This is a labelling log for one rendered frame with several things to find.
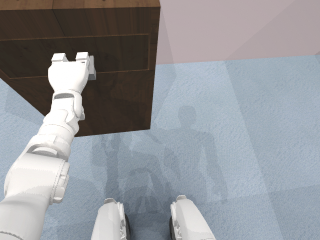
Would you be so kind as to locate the robot left shin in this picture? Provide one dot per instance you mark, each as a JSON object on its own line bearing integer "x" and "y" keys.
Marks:
{"x": 122, "y": 231}

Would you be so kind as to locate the robot shin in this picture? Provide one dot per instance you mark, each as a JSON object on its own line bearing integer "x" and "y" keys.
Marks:
{"x": 177, "y": 232}
{"x": 122, "y": 231}

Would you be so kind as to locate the left robot forearm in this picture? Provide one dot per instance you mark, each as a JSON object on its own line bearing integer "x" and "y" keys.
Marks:
{"x": 57, "y": 132}

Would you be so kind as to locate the cabinet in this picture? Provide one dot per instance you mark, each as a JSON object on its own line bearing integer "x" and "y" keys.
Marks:
{"x": 117, "y": 101}

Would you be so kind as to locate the drawer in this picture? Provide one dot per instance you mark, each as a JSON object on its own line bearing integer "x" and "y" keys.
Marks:
{"x": 32, "y": 56}

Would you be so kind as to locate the handle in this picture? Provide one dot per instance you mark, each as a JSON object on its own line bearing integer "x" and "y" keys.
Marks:
{"x": 91, "y": 69}

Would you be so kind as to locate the robot left hand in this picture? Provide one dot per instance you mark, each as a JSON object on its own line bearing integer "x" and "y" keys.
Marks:
{"x": 69, "y": 75}

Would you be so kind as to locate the robot right shin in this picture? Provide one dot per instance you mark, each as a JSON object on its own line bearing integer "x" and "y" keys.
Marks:
{"x": 177, "y": 232}

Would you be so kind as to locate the robot left upper arm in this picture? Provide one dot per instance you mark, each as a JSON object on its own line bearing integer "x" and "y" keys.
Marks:
{"x": 37, "y": 182}

